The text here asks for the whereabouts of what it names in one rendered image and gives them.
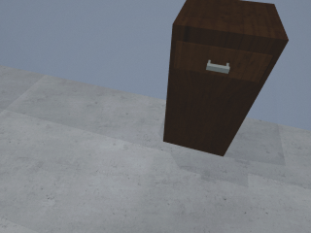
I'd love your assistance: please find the drawer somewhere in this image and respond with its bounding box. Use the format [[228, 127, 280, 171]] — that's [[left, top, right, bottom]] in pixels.
[[174, 41, 273, 83]]

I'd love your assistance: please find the cabinet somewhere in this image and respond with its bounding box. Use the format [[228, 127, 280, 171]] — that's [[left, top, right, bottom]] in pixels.
[[163, 0, 289, 156]]

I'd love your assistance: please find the handle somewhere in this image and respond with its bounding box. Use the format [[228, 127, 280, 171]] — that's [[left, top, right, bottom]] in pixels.
[[206, 60, 230, 74]]

